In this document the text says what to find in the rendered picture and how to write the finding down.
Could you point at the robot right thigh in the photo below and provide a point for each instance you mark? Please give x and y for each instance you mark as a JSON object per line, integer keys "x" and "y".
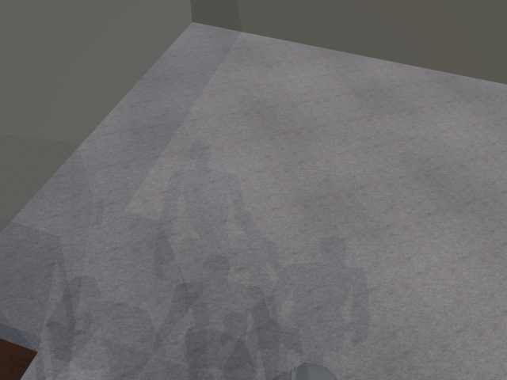
{"x": 311, "y": 371}

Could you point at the cupboard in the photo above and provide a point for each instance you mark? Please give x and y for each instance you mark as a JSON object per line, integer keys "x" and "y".
{"x": 14, "y": 360}

